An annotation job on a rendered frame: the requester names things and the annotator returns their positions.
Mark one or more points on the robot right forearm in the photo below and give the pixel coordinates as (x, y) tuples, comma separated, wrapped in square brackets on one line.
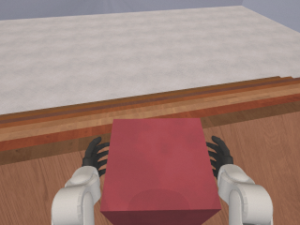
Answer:
[(249, 204)]

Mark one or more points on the robot right hand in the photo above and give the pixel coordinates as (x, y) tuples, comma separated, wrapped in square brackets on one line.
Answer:
[(222, 155)]

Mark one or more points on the robot left hand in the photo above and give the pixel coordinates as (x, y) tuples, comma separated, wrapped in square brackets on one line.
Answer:
[(91, 155)]

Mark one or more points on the carton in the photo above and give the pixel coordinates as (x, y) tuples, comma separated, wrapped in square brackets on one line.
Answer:
[(158, 172)]

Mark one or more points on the robot left forearm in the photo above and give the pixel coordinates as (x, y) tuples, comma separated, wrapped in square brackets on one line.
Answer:
[(74, 203)]

